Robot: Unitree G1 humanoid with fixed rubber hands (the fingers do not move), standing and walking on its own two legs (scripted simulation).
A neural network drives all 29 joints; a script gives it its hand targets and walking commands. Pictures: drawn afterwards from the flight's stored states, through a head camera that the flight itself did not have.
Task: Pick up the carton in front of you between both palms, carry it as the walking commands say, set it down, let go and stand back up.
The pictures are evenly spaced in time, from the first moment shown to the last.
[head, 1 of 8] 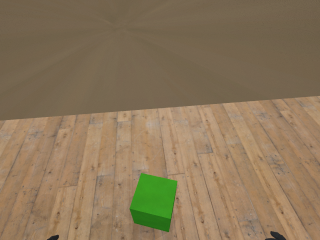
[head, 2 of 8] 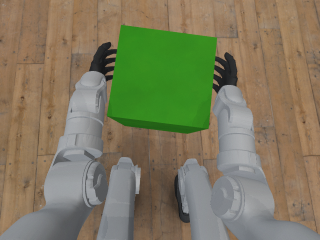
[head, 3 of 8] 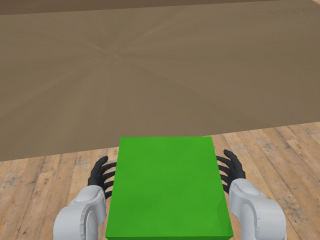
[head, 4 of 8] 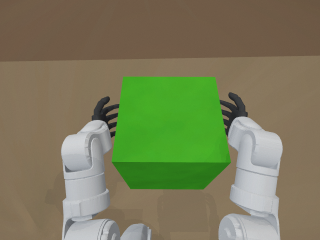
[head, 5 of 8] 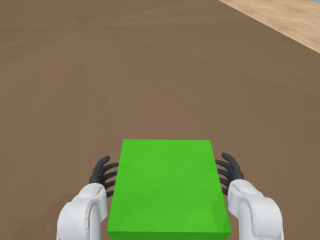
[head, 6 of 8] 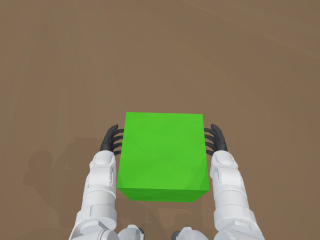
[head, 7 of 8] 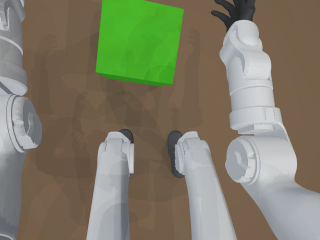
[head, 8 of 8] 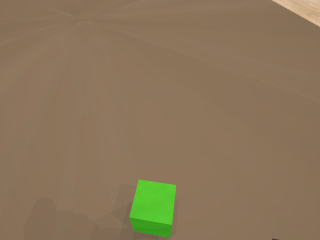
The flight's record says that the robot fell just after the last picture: no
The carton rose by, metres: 1.10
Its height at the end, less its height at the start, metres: +0.38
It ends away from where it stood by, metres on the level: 5.70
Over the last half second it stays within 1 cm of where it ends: yes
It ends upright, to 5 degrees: yes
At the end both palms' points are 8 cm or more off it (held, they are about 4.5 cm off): yes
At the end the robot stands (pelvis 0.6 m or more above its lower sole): yes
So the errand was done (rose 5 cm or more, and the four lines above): yes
